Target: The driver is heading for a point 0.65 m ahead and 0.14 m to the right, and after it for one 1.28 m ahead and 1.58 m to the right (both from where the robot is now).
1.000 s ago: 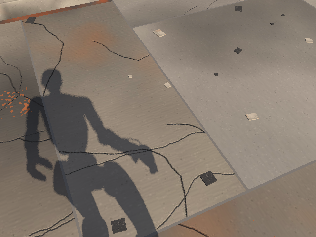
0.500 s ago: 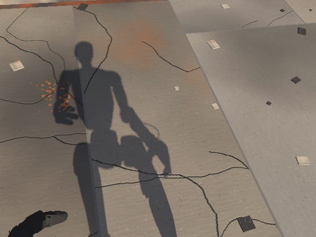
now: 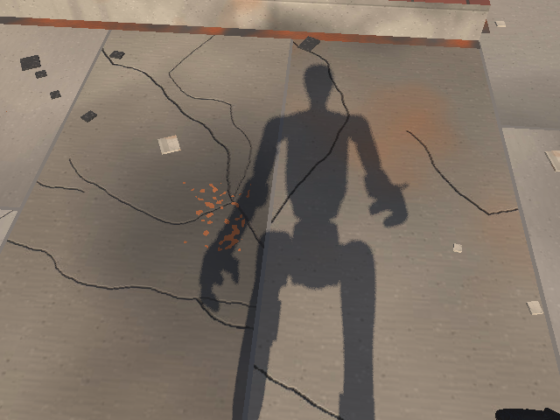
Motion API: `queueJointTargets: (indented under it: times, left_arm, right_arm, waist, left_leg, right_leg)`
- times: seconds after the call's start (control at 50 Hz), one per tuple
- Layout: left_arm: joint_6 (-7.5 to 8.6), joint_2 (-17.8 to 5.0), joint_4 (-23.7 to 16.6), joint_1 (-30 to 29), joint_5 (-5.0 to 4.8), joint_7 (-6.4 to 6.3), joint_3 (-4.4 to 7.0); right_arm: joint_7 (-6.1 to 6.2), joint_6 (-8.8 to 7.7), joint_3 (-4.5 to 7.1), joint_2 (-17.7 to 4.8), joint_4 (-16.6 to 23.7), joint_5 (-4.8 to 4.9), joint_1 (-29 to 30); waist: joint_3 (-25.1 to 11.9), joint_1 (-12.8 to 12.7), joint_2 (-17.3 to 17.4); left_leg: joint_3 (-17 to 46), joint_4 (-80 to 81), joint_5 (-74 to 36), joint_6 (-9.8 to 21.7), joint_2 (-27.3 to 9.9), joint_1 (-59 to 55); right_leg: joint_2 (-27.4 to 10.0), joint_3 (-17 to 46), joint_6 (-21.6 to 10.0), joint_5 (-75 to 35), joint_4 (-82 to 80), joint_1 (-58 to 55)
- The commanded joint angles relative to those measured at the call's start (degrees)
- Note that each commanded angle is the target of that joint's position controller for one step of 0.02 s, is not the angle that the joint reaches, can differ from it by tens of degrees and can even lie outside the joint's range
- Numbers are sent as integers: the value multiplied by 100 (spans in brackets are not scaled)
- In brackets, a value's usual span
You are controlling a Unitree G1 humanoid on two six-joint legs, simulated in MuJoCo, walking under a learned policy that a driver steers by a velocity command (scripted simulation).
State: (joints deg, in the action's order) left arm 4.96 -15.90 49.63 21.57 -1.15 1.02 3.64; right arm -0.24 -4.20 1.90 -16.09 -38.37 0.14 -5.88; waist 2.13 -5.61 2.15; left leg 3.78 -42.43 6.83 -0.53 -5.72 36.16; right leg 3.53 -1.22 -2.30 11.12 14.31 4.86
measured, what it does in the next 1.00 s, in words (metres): walks ahead, turning right: left foot, then right foot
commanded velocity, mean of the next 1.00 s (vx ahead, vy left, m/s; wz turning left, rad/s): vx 0.39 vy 0.00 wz -0.47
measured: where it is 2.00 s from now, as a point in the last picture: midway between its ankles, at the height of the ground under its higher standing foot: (358, 397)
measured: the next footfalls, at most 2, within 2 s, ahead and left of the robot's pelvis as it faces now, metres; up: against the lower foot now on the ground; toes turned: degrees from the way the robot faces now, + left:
left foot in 0.14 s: +0.26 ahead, +0.15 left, +0.00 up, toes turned -5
right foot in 0.64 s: +0.48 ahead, -0.16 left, +0.00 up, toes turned -24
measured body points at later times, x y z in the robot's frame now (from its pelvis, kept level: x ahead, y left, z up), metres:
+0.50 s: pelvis +0.27 +0.03 +0.00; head +0.30 +0.02 +0.44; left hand +0.53 +0.23 -0.09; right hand +0.23 -0.26 -0.13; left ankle +0.22 +0.16 -0.75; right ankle +0.39 -0.15 -0.69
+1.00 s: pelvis +0.46 -0.07 -0.01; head +0.50 -0.11 +0.44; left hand +0.73 +0.11 -0.09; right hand +0.47 -0.40 -0.11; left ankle +0.65 +0.03 -0.69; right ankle +0.45 -0.14 -0.75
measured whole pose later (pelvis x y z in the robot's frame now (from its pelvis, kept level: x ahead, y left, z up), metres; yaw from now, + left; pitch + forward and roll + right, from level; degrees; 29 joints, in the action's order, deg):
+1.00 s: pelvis +0.46 -0.07 -0.01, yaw -33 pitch +3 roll +1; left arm -1.4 -18.1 37.9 12.5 -0.6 -1.2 4.1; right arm 1.7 -1.5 2.6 -17.8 -40.9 -0.5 -4.7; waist 3.4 -2.0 1.5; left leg 6.6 -48.1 12.8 -6.1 -1.8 35.5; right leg 6.9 7.3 -4.6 10.0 25.8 17.7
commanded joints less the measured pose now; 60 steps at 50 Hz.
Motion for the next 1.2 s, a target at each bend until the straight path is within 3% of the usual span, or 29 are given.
queueJointTargets:
  times: [0.02,0.08,0.12,0.14,0.16,0.18,0.2,0.24,0.28,0.36,0.44,0.54,0.58,0.62,0.64,0.66,0.68,0.7,0.72,0.74,0.78,0.82,0.94,1.04,1.12,1.14,1.16,1.18,1.2]
  left_arm:
    - [34,-1055,-411,-217,-83,-44,216]
    - [-69,-1118,-342,-9,-98,-81,226]
    - [-115,-1052,-341,-12,-56,-98,189]
    - [-101,-801,-403,-32,13,-89,94]
    - [-43,-251,-612,210,101,-93,-73]
    - [13,-205,-696,539,-58,-117,-113]
    - [-3,-761,-678,262,-180,-130,48]
    - [-70,-785,-793,-283,-108,-132,92]
    - [-209,-610,-811,-268,-72,-92,114]
    - [-361,-375,-1025,-578,-26,-54,75]
    - [-308,-249,-1261,-1224,-8,95,-10]
    - [-315,-339,-1670,-2017,-3,245,-21]
    - [-335,-474,-1773,-1984,10,272,42]
    - [-365,-841,-1591,-981,49,239,260]
    - [-393,-1183,-1380,-121,65,144,441]
    - [-445,-1772,-1337,72,63,-4,537]
    - [-361,-1966,-1698,-153,164,50,502]
    - [-319,-1513,-1742,-285,122,116,391]
    - [-272,-1295,-1692,-507,66,123,329]
    - [-266,-1134,-1660,-781,1,92,304]
    - [-309,-996,-1758,-1118,86,23,250]
    - [-313,-1057,-1728,-1174,149,-27,279]
    - [-532,-1129,-1614,-1112,35,-257,292]
    - [-665,-1140,-1609,-1077,56,-284,293]
    - [-710,-999,-1704,-1323,-31,-295,239]
    - [-703,-784,-1734,-1140,18,-294,173]
    - [-680,-553,-1762,-580,65,-282,120]
    - [-649,-980,-1765,-641,84,-286,219]
    - [-664,-1327,-1656,-576,59,-278,347]
  right_arm:
    - [-75,-138,31,-285,442,48,412]
    - [-122,-199,126,-523,509,82,531]
    - [-82,-216,279,-774,310,76,-155]
    - [-26,-222,405,-1049,173,13,-918]
    - [34,-172,525,-1545,119,-133,-1702]
    - [-5,-109,511,-1487,0,-106,-1928]
    - [-25,-106,382,-1020,-3,-44,-1675]
    - [-48,-130,249,-606,-2,-46,-978]
    - [-52,-194,223,-429,-60,-98,-577]
    - [3,-302,322,-586,-253,-89,-513]
    - [70,-248,394,-831,-407,-59,-639]
    - [85,-101,497,-1112,-642,87,-1050]
    - [98,-18,543,-1262,-665,133,-1055]
    - [141,96,568,-1366,-605,183,-914]
    - [159,84,502,-1215,-561,172,-945]
    - [134,30,301,-520,-331,-141,-1249]
    - [71,-108,187,-538,-216,-139,-1647]
    - [38,-145,326,-1073,-206,45,-1052]
    - [57,-161,294,-1018,-63,114,-712]
    - [142,-145,286,-921,-149,11,-673]
    - [204,3,333,-1003,-157,-63,-757]
    - [224,110,288,-813,-185,-93,-899]
    - [223,221,193,-622,-32,-81,-296]
    - [146,207,217,-703,146,-24,190]
    - [87,68,308,-789,77,-11,-198]
    - [113,55,373,-1052,87,-84,-333]
    - [160,128,464,-1516,165,-200,-69]
    - [136,171,442,-1236,80,-260,-442]
    - [128,178,365,-982,134,-199,-393]
  waist:
    - [38,183,-527]
    - [-29,290,-638]
    - [-367,731,-643]
    - [-895,1124,-505]
    - [-1833,1284,590]
    - [-2316,1176,1672]
    - [-1573,1186,977]
    - [-660,930,454]
    - [-312,635,580]
    - [-52,526,216]
    - [107,731,64]
    - [338,947,-12]
    - [185,805,112]
    - [-420,177,199]
    - [-902,-255,7]
    - [-1376,107,-1428]
    - [-2675,321,-1709]
    - [-2563,-9,-696]
    - [-1712,118,-569]
    - [-1176,345,-121]
    - [-878,653,-355]
    - [-950,767,-442]
    - [-1065,610,-690]
    - [-811,451,-960]
    - [-734,737,-1107]
    - [-918,651,-705]
    - [-905,158,877]
    - [-990,466,1318]
    - [-948,476,794]
  left_leg:
    - [-153,812,-804,-106,256,-841]
    - [-67,1329,-590,1,358,-1219]
    - [-189,1642,-295,210,459,-2380]
    - [103,1576,-233,438,58,-3560]
    - [1809,1504,140,1007,-1353,-5520]
    - [3645,2258,1204,1468,-1975,-5797]
    - [3220,2450,1685,1313,-1730,-5226]
    - [1816,2719,899,1118,-1287,-3962]
    - [991,3083,183,1056,-1010,-3179]
    - [62,3432,-777,1174,-1007,-2934]
    - [-753,3500,-985,1052,-868,-3044]
    - [-1178,3238,-1322,878,-1093,-3785]
    - [-1366,2690,-2751,761,-1116,-4059]
    - [-1591,998,-4710,538,-878,-3935]
    - [-1683,-393,-4095,250,-591,-3146]
    - [-1646,-2454,701,-156,97,-1062]
    - [-339,-4016,3363,-354,972,47]
    - [288,-4110,2961,-288,585,301]
    - [146,-3727,2502,-215,405,457]
    - [83,-3283,2113,-238,181,417]
    - [112,-2833,1689,-283,58,-225]
    - [44,-2478,1530,-404,156,-478]
    - [99,-895,465,-592,422,-588]
    - [272,170,660,-503,676,-847]
    - [220,2021,-147,-194,664,-1851]
    - [715,2183,-973,95,-101,-2627]
    - [1944,2059,-2835,896,-1266,-3335]
    - [2821,2168,-3305,1694,-1903,-3451]
    - [2395,2084,-3111,1697,-1785,-3360]
  right_leg:
    - [-1388,1017,-962,-1060,-549,655]
    - [-1587,1336,-744,-807,-151,276]
    - [-1378,1220,-506,-1318,668,405]
    - [-1040,978,-295,-1159,1830,896]
    - [-366,430,86,439,3895,2584]
    - [-181,607,172,2296,5204,3598]
    - [-487,865,162,1960,5773,4004]
    - [-866,698,168,1071,5598,3891]
    - [-1087,718,210,622,5276,3420]
    - [-1123,710,353,-43,4684,3546]
    - [-1034,416,292,-1157,3251,3326]
    - [-898,36,-8,-913,2374,3356]
    - [-639,-241,-220,-383,2250,3004]
    - [-84,-590,-482,-237,1985,1614]
    - [15,-376,-684,-1075,1615,142]
    - [-1334,1653,-1228,-2947,1749,-1688]
    - [-2590,4535,-2425,-3098,1105,-2668]
    - [-2364,3793,-2127,-3316,928,-2410]
    - [-2068,2870,-1871,-3501,944,-1631]
    - [-1728,2344,-1580,-3377,895,-877]
    - [-1459,1945,-1449,-3541,626,262]
    - [-1381,1762,-1491,-4027,573,681]
    - [-1062,1688,-1135,-3018,713,842]
    - [-1075,2386,-1028,-1833,912,731]
    - [-798,2812,-666,-1628,1494,610]
    - [-526,2575,-397,-599,2017,1012]
    - [335,1568,8,1857,3055,2071]
    - [433,1094,327,2981,4335,2779]
    - [154,1118,491,2654,5167,2881]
